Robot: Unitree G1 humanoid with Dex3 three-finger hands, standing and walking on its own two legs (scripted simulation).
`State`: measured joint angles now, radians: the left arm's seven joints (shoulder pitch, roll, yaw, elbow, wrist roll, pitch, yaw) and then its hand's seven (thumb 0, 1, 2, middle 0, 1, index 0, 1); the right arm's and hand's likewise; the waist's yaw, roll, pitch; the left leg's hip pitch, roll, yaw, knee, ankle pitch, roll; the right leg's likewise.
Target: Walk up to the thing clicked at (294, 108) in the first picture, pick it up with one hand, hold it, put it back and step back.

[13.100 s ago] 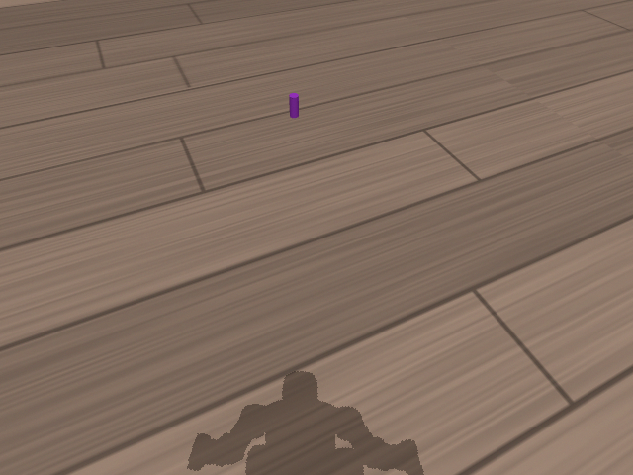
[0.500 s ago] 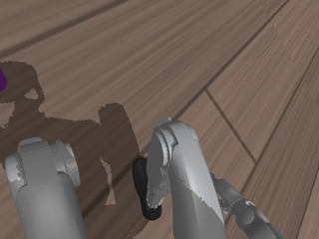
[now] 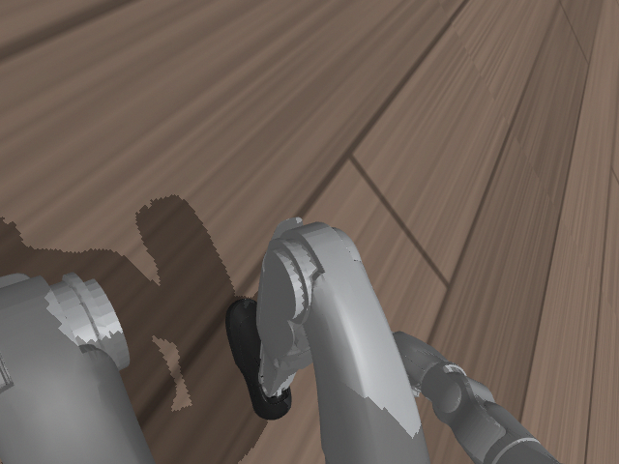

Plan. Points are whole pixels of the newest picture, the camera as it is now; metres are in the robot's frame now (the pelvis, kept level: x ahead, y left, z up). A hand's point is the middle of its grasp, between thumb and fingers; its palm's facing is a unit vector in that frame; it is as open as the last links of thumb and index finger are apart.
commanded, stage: close in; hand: left
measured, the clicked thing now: out of the picture +0.48 +0.30 -0.22
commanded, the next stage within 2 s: close in 0.32 s
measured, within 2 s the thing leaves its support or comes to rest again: leaves its support in 1.58 s
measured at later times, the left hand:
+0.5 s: hand out of the picture +0.44 +0.29 -0.18, palm faces +0.37 -0.93 -0.01, open 16.6 cm
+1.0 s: hand out of the picture +0.45 +0.29 -0.18, palm faces +0.38 -0.93 -0.03, open 8.2 cm
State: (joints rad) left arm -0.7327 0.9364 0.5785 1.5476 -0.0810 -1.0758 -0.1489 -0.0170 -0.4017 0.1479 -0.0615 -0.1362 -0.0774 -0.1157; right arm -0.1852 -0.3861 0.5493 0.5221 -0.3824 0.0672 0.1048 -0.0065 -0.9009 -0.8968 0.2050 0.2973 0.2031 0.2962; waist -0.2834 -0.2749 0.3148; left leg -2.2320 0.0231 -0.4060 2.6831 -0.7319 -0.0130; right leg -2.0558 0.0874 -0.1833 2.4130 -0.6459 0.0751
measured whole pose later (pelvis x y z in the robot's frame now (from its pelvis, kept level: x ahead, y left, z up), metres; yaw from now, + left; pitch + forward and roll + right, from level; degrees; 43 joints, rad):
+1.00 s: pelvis +0.00 +0.00 +0.01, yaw -1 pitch +14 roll -20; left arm -0.78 0.94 0.46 1.58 -0.02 -1.10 0.03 0.00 0.32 0.64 -0.58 -0.60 -0.60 -0.63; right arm -0.21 -0.36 0.56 0.55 -0.40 0.09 0.13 -0.01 -0.86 -0.89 0.20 0.30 0.20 0.30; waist -0.29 -0.29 0.31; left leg -2.22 0.02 -0.44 2.65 -0.74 -0.03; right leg -2.05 0.08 -0.22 2.37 -0.63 0.09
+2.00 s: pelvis +0.00 -0.01 +0.03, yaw +3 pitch +21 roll -16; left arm -0.71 0.73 0.46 1.12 -0.08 -0.78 -0.08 -0.06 -0.33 1.16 -0.82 -1.25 -0.91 -1.29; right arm -0.02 -0.33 0.34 0.57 -0.24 0.11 0.13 -0.01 -0.89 -0.90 0.20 0.30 0.20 0.30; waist -0.23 -0.14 0.14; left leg -2.27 0.02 -0.32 2.55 -0.70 -0.02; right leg -2.10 0.03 -0.15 2.35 -0.65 0.07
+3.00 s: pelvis +0.02 -0.03 +0.07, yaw +10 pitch +32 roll -7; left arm -0.73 0.51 0.49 0.96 -0.09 -0.56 -0.16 -0.06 -0.32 1.17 -0.83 -1.23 -0.91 -1.28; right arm 0.09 -0.30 0.09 0.64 -0.11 0.08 0.06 0.00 -0.89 -0.90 0.20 0.30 0.20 0.30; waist -0.15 -0.01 -0.06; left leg -2.21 0.04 -0.18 2.34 -0.70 -0.05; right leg -2.14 -0.02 -0.05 2.27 -0.69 0.04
